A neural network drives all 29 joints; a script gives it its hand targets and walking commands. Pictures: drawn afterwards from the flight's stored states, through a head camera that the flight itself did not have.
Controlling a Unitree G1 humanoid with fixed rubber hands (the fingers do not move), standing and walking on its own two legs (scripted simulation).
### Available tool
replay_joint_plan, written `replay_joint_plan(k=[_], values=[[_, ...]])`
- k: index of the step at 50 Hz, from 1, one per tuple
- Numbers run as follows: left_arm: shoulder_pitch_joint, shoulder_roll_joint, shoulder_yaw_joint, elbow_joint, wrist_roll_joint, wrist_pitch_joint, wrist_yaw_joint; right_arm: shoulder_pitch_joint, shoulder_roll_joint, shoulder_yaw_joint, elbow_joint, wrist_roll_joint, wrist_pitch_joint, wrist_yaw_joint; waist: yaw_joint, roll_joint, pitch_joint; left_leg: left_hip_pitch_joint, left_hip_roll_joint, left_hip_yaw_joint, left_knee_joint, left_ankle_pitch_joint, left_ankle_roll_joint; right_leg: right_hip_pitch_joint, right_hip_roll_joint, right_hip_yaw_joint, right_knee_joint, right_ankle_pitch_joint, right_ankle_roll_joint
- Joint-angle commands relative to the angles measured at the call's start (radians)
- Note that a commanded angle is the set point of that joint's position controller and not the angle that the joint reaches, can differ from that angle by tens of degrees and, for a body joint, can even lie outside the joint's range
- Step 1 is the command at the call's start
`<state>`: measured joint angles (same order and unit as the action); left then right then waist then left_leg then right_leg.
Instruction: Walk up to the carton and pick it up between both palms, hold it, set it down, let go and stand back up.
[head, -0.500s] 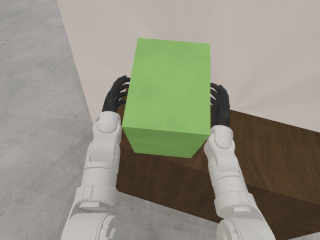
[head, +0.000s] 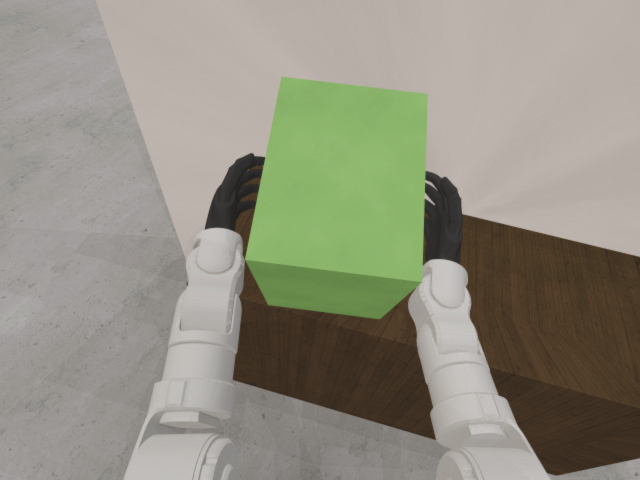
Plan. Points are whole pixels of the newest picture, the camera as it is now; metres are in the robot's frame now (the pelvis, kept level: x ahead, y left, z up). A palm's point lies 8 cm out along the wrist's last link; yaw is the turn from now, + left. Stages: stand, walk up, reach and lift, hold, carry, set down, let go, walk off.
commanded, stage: set down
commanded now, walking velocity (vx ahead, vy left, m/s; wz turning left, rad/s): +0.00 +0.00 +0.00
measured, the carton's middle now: (337, 213) +0.41 -0.05 +0.08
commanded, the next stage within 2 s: none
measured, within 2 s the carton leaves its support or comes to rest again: neither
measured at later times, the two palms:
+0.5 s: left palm (240, 235) +0.37 +0.08 +0.08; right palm (449, 255) +0.34 -0.18 +0.08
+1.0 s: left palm (251, 220) +0.40 +0.07 +0.07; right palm (451, 243) +0.36 -0.19 +0.08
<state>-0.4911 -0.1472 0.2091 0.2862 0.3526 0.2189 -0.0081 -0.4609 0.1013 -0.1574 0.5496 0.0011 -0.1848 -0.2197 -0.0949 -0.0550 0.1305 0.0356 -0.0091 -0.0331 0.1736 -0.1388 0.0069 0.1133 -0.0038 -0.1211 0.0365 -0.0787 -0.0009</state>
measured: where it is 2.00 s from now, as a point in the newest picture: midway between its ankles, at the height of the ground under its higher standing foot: outside the picture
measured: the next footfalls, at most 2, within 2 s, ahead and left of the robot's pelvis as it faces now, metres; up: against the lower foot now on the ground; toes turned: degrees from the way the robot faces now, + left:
none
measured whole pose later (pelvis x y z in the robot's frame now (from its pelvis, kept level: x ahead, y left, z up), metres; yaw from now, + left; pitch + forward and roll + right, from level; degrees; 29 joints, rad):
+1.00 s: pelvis -0.02 -0.02 +0.00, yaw +1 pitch +7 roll +0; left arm -0.76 -0.13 0.50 0.84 0.46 -0.08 -0.04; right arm -0.66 0.22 -0.58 0.74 -0.44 -0.23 -0.16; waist -0.11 -0.01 -0.03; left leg -0.21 0.01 -0.06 0.14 -0.07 -0.02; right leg -0.15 0.02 -0.12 0.06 -0.04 -0.03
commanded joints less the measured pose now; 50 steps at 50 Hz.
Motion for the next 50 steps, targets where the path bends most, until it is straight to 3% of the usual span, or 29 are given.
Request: replay_joint_plan(k=[1,8,15,16,19,22,27,30,32,35,39,42,45,48,50], values=[[-0.444,-0.429,-0.348,-0.062,-0.037,-0.085,-0.099,-0.512,0.336,0.308,-0.172,-0.052,-0.048,0.107,-0.010,0.056,-0.513,0.024,-0.021,-0.007,0.019,0.378,-0.056,0.226,0.036,0.017,0.130,0.556,0.051],[-0.486,-0.437,-0.267,0.066,-0.006,-0.142,-0.101,-0.548,0.362,0.226,-0.079,-0.122,-0.066,0.123,-0.007,0.055,-0.533,-0.021,-0.020,-0.011,0.000,0.329,-0.047,0.200,0.033,0.013,0.128,0.544,0.052],[-0.575,-0.457,-0.165,0.255,0.035,-0.255,-0.093,-0.609,0.413,0.113,0.065,-0.242,-0.106,0.144,-0.008,0.074,-0.591,-0.060,-0.017,-0.017,-0.011,0.318,-0.045,0.136,0.035,0.012,0.120,0.547,0.043],[-0.506,-0.480,-0.192,0.242,0.020,-0.255,-0.092,-0.540,0.407,0.162,0.004,-0.242,-0.124,0.145,-0.012,0.033,-0.625,-0.020,-0.010,-0.024,0.016,0.382,-0.062,0.169,0.046,0.017,0.136,0.601,0.037],[-0.497,-0.497,-0.229,0.230,0.011,-0.287,-0.082,-0.536,0.414,0.202,-0.022,-0.238,-0.160,0.138,-0.022,0.037,-0.708,-0.052,-0.017,-0.031,0.042,0.476,-0.063,0.181,0.046,0.034,0.146,0.712,0.029],[-0.487,-0.481,-0.216,0.260,0.020,-0.284,-0.078,-0.520,0.403,0.197,0.040,-0.243,-0.151,0.144,-0.016,0.031,-0.633,-0.080,-0.014,-0.033,0.025,0.414,-0.062,0.140,0.044,0.030,0.135,0.642,0.023],[-0.581,-0.449,-0.226,0.253,-0.009,-0.269,-0.068,-0.605,0.403,0.146,0.046,-0.239,-0.117,0.151,-0.016,0.087,-0.620,-0.094,-0.010,-0.024,0.000,0.216,-0.066,0.049,0.028,0.033,0.115,0.417,0.019],[-0.651,-0.447,-0.215,0.283,-0.025,-0.284,-0.067,-0.640,0.430,0.098,0.053,-0.272,-0.107,0.145,-0.038,0.075,-0.633,-0.094,-0.008,-0.019,0.011,0.180,-0.063,0.006,0.031,0.021,0.112,0.387,0.033],[-0.684,-0.451,-0.199,0.294,-0.021,-0.307,-0.065,-0.674,0.439,0.076,0.062,-0.295,-0.112,0.143,-0.030,0.085,-0.683,-0.125,-0.013,-0.017,0.003,0.159,-0.052,0.012,0.024,0.022,0.122,0.374,0.034],[-0.691,-0.423,-0.105,0.386,0.016,-0.308,-0.072,-0.659,0.450,0.023,0.139,-0.348,-0.079,0.155,-0.016,0.069,-0.642,-0.154,-0.007,-0.013,-0.024,0.099,-0.035,0.004,0.024,0.019,0.126,0.335,0.041],[-0.699,-0.388,-0.011,0.440,0.062,-0.292,-0.095,-0.676,0.452,-0.069,0.145,-0.393,-0.057,0.152,-0.011,0.065,-0.622,-0.185,-0.014,-0.010,-0.036,0.061,-0.022,0.027,0.009,0.022,0.123,0.313,0.048],[-0.728,-0.369,0.030,0.461,0.089,-0.297,-0.099,-0.698,0.467,-0.107,0.127,-0.432,-0.058,0.150,-0.021,0.044,-0.606,-0.184,-0.015,-0.012,-0.032,0.084,-0.013,0.041,0.012,0.014,0.128,0.354,0.061],[-0.740,-0.347,0.071,0.471,0.105,-0.315,-0.104,-0.694,0.479,-0.120,0.116,-0.455,-0.072,0.146,-0.011,0.034,-0.640,-0.226,-0.019,-0.012,-0.036,0.104,0.008,0.085,0.001,0.033,0.143,0.433,0.072],[-0.726,-0.368,0.076,0.515,0.124,-0.344,-0.103,-0.677,0.489,-0.107,0.143,-0.474,-0.103,0.152,-0.010,0.045,-0.682,-0.239,-0.018,-0.019,-0.039,0.191,0.007,0.125,0.008,0.029,0.161,0.569,0.068],[-0.733,-0.375,0.081,0.536,0.128,-0.354,-0.105,-0.687,0.492,-0.119,0.144,-0.490,-0.113,0.153,-0.010,0.049,-0.680,-0.236,-0.015,-0.023,-0.034,0.207,0.003,0.104,0.010,0.035,0.160,0.582,0.059]])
